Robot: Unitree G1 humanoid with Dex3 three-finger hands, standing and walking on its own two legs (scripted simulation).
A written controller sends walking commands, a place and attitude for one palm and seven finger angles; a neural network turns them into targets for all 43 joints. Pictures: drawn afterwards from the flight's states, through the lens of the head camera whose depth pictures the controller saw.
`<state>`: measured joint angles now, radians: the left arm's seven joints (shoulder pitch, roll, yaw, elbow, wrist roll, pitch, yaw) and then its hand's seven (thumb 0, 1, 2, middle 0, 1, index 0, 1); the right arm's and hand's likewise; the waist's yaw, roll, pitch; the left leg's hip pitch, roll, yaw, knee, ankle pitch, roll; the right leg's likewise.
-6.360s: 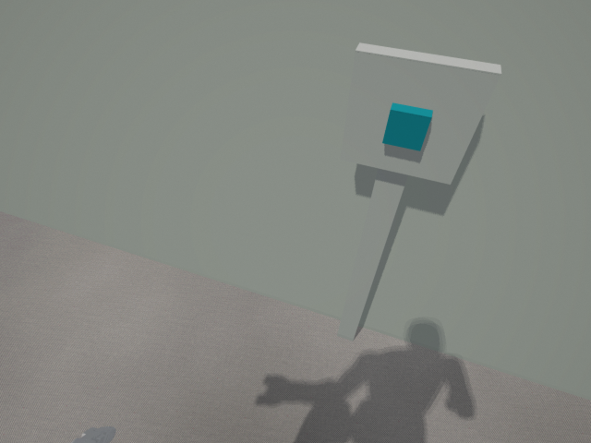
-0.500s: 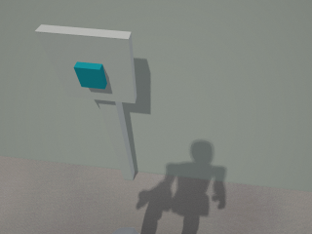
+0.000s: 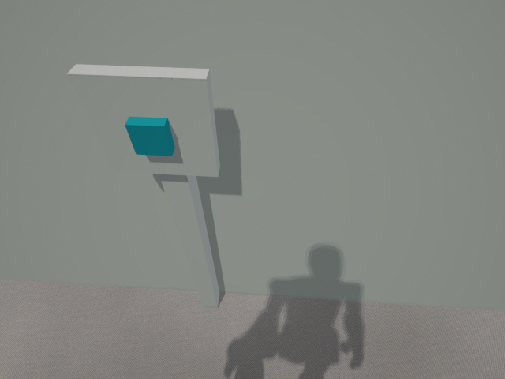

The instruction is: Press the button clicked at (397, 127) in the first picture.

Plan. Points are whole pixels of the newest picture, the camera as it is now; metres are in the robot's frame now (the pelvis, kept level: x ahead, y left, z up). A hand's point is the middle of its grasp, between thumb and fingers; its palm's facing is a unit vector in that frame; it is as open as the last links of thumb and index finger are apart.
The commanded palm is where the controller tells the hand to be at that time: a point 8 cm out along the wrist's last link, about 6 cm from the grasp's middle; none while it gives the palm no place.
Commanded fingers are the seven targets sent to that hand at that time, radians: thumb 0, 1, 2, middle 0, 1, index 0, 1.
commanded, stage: come to a stop and stand still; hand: left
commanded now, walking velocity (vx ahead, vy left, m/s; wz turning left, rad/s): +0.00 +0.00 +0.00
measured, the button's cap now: (151, 135) +0.46 +0.20 +0.14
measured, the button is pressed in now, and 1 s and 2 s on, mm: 0 0 0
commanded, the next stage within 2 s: look again from close up in 0.04 s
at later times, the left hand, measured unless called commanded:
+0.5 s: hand out of the picture +0.00 +0.17 -0.18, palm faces +0.01 -0.98 -0.19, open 7.4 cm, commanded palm none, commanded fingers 0.00 0.90 0.90 -0.20 -0.30 -0.20 -0.30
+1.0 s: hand (135, 353) +0.16 +0.18 -0.01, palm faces +0.22 -0.97 -0.12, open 6.7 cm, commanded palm +0.09 +0.22 -0.04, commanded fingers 0.00 0.90 0.90 -0.53 -0.66 -0.53 -0.66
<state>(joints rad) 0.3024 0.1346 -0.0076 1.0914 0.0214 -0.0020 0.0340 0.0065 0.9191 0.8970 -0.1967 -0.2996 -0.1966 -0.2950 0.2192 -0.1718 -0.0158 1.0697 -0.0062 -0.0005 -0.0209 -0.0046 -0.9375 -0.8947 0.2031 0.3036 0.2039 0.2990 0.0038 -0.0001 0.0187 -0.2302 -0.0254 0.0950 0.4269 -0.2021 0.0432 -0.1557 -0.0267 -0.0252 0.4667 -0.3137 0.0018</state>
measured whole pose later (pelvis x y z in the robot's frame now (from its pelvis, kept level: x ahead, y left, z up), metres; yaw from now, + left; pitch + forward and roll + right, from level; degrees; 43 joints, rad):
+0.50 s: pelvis -0.01 +0.00 +0.00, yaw +1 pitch -1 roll +0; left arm 0.30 0.17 -0.02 1.04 0.02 -0.01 0.04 0.00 0.91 0.90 -0.20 -0.30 -0.20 -0.29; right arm 0.29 -0.16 0.02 1.07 -0.01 0.00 -0.01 0.01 -0.92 -0.89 0.20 0.30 0.20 0.30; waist -0.01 -0.01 0.01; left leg -0.27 -0.01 0.07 0.51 -0.22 0.04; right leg -0.17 -0.01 -0.05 0.50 -0.31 -0.01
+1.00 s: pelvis -0.03 +0.00 -0.02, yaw +3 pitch +3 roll +0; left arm 0.47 0.18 0.02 0.05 -0.15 -0.19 0.08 0.03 0.96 0.90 -0.29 -0.41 -0.29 -0.41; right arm 0.27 -0.24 0.01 0.74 0.03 -0.27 -0.05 0.01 -0.91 -0.89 0.20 0.30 0.20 0.30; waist -0.04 0.04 -0.08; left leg -0.47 -0.03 0.05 0.68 -0.27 0.05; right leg -0.37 -0.05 -0.07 0.71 -0.40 0.00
